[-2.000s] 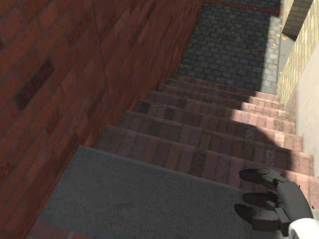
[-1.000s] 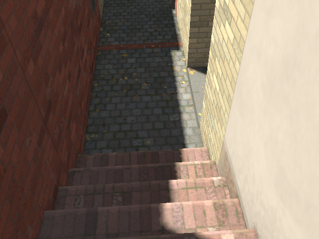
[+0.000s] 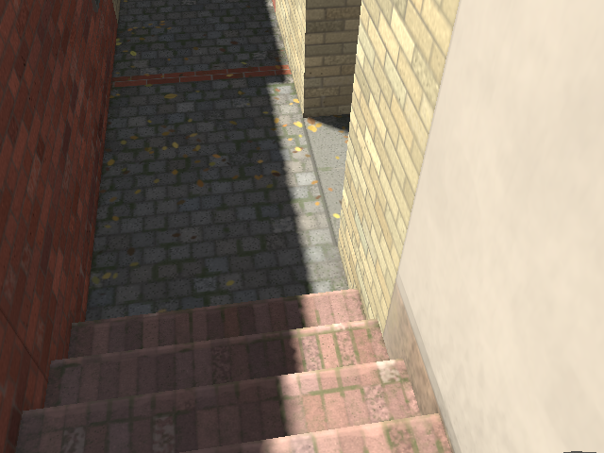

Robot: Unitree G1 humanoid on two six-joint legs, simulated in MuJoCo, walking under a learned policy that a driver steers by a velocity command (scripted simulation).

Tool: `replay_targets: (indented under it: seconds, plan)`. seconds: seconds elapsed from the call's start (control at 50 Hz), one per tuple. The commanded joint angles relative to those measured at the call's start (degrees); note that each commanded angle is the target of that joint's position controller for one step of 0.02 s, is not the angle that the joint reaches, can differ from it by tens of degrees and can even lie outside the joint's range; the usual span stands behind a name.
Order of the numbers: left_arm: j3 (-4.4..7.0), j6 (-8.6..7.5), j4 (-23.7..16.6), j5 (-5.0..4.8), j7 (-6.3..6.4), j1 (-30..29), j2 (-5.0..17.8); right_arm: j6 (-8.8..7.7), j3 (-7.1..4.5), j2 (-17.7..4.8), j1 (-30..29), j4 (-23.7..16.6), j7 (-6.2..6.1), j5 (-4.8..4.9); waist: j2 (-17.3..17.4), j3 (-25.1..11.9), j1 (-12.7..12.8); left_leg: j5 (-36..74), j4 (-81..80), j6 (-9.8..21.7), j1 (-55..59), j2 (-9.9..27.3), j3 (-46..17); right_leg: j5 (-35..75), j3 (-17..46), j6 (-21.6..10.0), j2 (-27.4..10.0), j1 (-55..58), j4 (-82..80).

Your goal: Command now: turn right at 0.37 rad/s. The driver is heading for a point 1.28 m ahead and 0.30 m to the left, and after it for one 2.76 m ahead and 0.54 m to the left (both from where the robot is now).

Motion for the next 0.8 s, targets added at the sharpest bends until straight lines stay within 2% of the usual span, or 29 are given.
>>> replay_targets:
  seconds: [0.02, 0.06, 0.08, 0.12, 0.14, 0.16, 0.18, 0.2, 0.22, 0.26, 0.28, 0.3, 0.34, 0.4, 0.42, 0.44, 0.46, 0.48, 0.5, 0.52, 0.54, 0.58, 0.62, 0.66, 0.7, 0.74, 0.76, 0.78, 0.8]
  plan:
    - [-1.51, -1.1, -5.5, 0.08, 1.74, -10.9, 3.5, 2.36, -0.12, -5.1, 10.9, 1.0, 3.74, -0.75, 0.3, -2.6, -6.5, 13.2, 10.4, -0.4, 5.8, 1.3, 0.5, 25.8, 14.3, -10.0, -14.2, -12.6, -10.4]
    - [-3.95, -1.57, -5.1, -0.49, 1.86, -12.3, 1.7, 3.06, 0.62, -4.5, 13.4, 2.5, 6.4, 0.21, 0.0, -3.2, -6.5, 15.2, 9.3, -2.6, 10.7, 3.6, 0.3, 25.6, 11.4, -6.6, -13.4, -14.4, -7.0]
    - [-4.69, -1.82, -5.9, -1.8, 1.47, -13.3, 1.9, 2.94, 0.7, -3.8, 10.6, 1.4, 6.69, 0.32, 0.3, -3.5, -6.0, 11.1, 1.1, -3.5, 11.8, 4.0, 1.9, 28.7, 10.1, -5.9, -13.5, -13.8, -6.2]
    - [-6.06, -1.68, -5.4, -4.45, 0.54, -13.3, 1.1, 2.49, 2.83, 0.2, 3.4, 1.5, 7.34, 0.92, -1.1, -3.3, -1.4, -1.1, -22.0, -6.2, 13.5, 6.5, 0.9, 23.4, 12.5, -1.9, -15.8, -4.0, -6.8]
    - [-5.95, -1.61, -4.8, -3.9, -0.67, -14.4, 3.7, 1.96, 2.69, 0.7, 9.5, 5.2, 7.65, 1.14, -3.2, -4.1, -3.1, 4.7, -20.2, -6.1, 23.7, 4.1, 3.7, 24.9, 11.6, -0.6, -14.7, -7.8, -5.3]
    - [-4.33, -1.22, -5.7, -3.26, -1.12, -15.4, 7.9, 1.28, 2.03, -1.2, 10.5, 5.8, 7.34, 1.38, -3.9, -2.9, -2.5, 9.9, -24.4, -4.7, 24.6, 2.3, 4.6, 33.9, 12.7, -2.6, -16.6, -5.7, -4.9]
    - [-1.23, -0.19, -5.2, -4.35, -1.02, -11.3, 14.1, 0.8, 1.01, -4.6, 4.3, 3.0, 6.02, 2.15, -3.3, -1.5, 0.9, 10.8, -34.4, -2.7, 16.6, 1.4, 4.0, 44.4, 17.0, -7.1, -20.0, 5.7, -5.4]
    - [1.17, 0.95, -4.6, -4.35, 0.29, -1.4, 17.3, -0.08, 0.25, -9.2, -0.7, 1.2, 3.81, 1.49, 0.1, -6.6, 7.2, 20.2, -33.3, 1.1, 10.4, 0.5, 2.0, 42.1, 19.7, -10.6, -21.0, 18.6, -4.2]
    - [1.78, 2.03, -4.4, -4.41, 1.65, 3.2, 16.3, -1.03, 0.92, -8.2, -2.8, 0.9, 2.16, 0.73, 0.3, -8.5, 9.2, 20.9, -33.0, 3.6, 5.2, 2.0, 0.5, 34.9, 21.2, -12.8, -23.1, 23.6, -5.1]
    - [1.53, 2.62, -5.3, -1.56, 3.72, 0.9, 11.6, -1.14, 3.13, -0.9, -0.3, 3.5, 0.73, 0.89, -6.1, -4.4, 8.2, 1.5, -27.1, -0.1, -3.4, 2.8, -0.2, 36.3, 26.7, -17.8, -32.6, 25.3, -9.3]
    - [1.93, 2.52, -4.6, -1.65, 4.47, 2.0, 11.1, -0.15, 2.86, -1.3, 1.7, 4.6, 0.29, 0.45, -5.6, -2.1, 8.1, -4.5, -19.7, -2.3, -3.0, 3.6, -1.3, 36.2, 30.1, -19.6, -35.9, 21.3, -10.4]
    - [2.22, 2.18, -4.1, -1.08, 5.33, 1.9, 10.3, 0.89, 3.24, -0.3, 2.5, 5.1, 0.46, -0.45, -3.0, 0.0, 7.0, -7.3, -19.4, -2.4, -2.8, 4.9, -1.2, 31.8, 27.2, -17.8, -36.4, 17.7, -13.3]
    - [2.05, 0.79, -8.7, -1.22, 5.69, -11.5, 7.2, 2.63, 3.28, 0.6, 8.2, 7.9, 2.36, -2.09, -2.2, 0.0, 1.9, -1.3, -27.6, 0.6, 13.3, 1.3, 5.6, 15.0, 12.1, -8.9, -27.1, 5.0, -15.9]
    - [3.8, -0.61, -11.3, -0.03, 6.76, -20.5, 9.6, 1.62, 0.82, -0.3, 15.8, 11.3, 5.62, -1.94, -0.7, 1.8, -3.1, 12.4, -38.1, 5.2, 34.7, -4.7, 10.2, -13.2, -2.3, -2.5, -19.2, -10.6, -10.0]
    - [3.22, -0.88, -12.4, -0.09, 6.86, -21.7, 6.7, 0.66, -0.83, -3.3, 20.9, 13.1, 5.81, -2.23, 4.1, 2.0, -5.0, 17.2, -46.1, 7.6, 40.7, -3.7, 3.5, -16.2, -5.5, 0.0, -16.0, -15.2, 2.0]
    - [2.06, -0.93, -16.3, -0.39, 6.92, -20.7, 1.5, -1.07, -3.09, -13.9, 27.2, 12.3, 4.38, -1.92, 17.5, -1.9, -4.6, 42.0, -57.7, 20.0, 50.4, 11.2, -27.6, -22.3, -6.1, 5.6, -6.1, -26.2, 25.1]
    - [1.08, -1.02, -19.1, -2.67, 7.29, -20.2, 0.5, -1.55, -4.05, -17.3, 30.2, 9.9, 5.5, -1.76, 7.3, -6.9, -6.4, 49.4, -61.0, 22.7, 58.8, 19.2, -38.3, -24.0, 9.0, 7.7, -1.4, -30.8, 25.4]
    - [1.57, -0.48, -18.7, -4.65, 7.81, -20.4, 2.0, -1.64, -3.49, -13.1, 23.7, 8.5, 6.75, -1.37, 5.2, -0.8, -5.6, 34.7, -61.8, 22.1, 51.3, 19.1, -39.7, -18.5, 13.3, 9.4, -2.5, -34.9, 29.6]
    - [2.29, 0.03, -16.4, -3.43, 8.51, -18.1, 5.3, -0.98, -2.86, -10.4, 17.1, 7.5, 7.54, 1.0, 5.0, 0.6, -2.4, 22.7, -61.0, 20.6, 45.6, 16.0, -35.4, -12.9, 11.8, 9.5, -4.4, -35.1, 35.5]
    - [2.0, 0.43, -14.4, -1.13, 9.1, -14.0, 5.4, -0.05, -1.9, -7.3, 13.1, 6.9, 8.12, 2.6, 3.5, 0.9, 0.6, 17.7, -60.4, 19.2, 37.6, 11.7, -29.8, -8.9, 9.9, 9.6, -5.1, -32.6, 39.1]
    - [1.43, 0.89, -12.7, 0.38, 8.82, -9.8, 5.4, 0.76, -1.42, -6.0, 8.5, 5.2, 8.45, 2.84, 3.2, 1.6, 3.2, 15.3, -61.5, 19.4, 27.5, 8.9, -26.2, -5.2, 9.5, 9.5, -6.3, -27.1, 40.1]
    - [-0.43, 2.38, -11.7, 1.46, 7.0, -4.7, 2.6, 0.74, -0.5, -4.1, 7.5, 6.0, 7.9, 1.11, 1.9, 0.4, 4.7, 9.5, -63.2, 19.2, 18.4, 3.6, -21.3, 2.5, 6.2, 9.6, -5.3, -20.0, 45.6]
    - [-1.03, 3.43, -11.9, 0.5, 5.34, -2.4, 2.8, -0.51, -0.39, -5.3, 7.5, 6.3, 6.37, 0.04, 2.7, 0.8, 4.0, 7.9, -63.6, 19.8, 15.9, 2.5, -18.1, 4.8, 4.0, 10.8, -5.2, -18.4, 48.0]
    - [-1.36, 4.24, -11.4, 0.66, 3.83, -2.5, 3.8, -1.02, 0.36, -4.8, 6.7, 5.8, 5.62, 0.46, 2.2, -0.5, 2.4, 8.7, -60.0, 19.0, 18.0, 3.2, -16.5, 7.5, 3.8, 12.8, -7.1, -19.5, 49.7]
    - [-2.2, 4.65, -7.9, 0.18, 1.64, 1.0, 2.3, -0.68, 3.23, -0.2, 5.8, 6.0, 6.74, 2.13, 3.3, -0.7, 2.3, 10.7, -55.6, 15.9, 19.4, 2.5, -15.2, 9.9, 5.3, 15.6, -10.2, -17.9, 45.7]
    - [-2.05, 3.97, -5.9, -1.27, 0.97, -0.5, 3.0, -0.22, 4.43, -0.3, 4.4, 3.9, 8.53, 4.02, 5.9, -0.3, 0.9, 9.0, -56.8, 13.9, 24.7, 4.8, -19.2, 6.2, 7.8, 18.6, -12.1, -18.1, 32.3]
    - [-2.1, 8.21, -8.9, -2.23, 4.16, -9.4, 2.4, 4.61, 2.19, 0.2, 10.6, 7.9, 3.42, 6.77, -1.2, -1.4, -3.9, 34.2, -58.4, 14.9, 34.8, 7.4, -18.4, -1.1, 2.8, 13.5, -9.0, -16.6, 18.2]
    - [-2.39, 4.98, -4.3, -0.36, 0.98, 1.2, 1.1, 1.16, 3.35, -7.8, 7.5, 5.3, 7.66, 3.38, 12.4, -3.3, 1.6, 22.5, -54.5, 13.5, 28.3, 5.4, -18.5, 7.9, 5.3, 17.1, -11.0, -8.6, 26.4]
    - [-1.23, 3.18, -2.0, -1.1, -0.47, 2.8, 3.7, 0.26, 3.19, -6.0, 1.1, 3.3, 9.55, 2.67, 7.3, -0.4, 1.7, 20.4, -56.1, 12.1, 25.6, 6.0, -16.6, 8.8, 4.9, 17.4, -10.9, -7.2, 22.9]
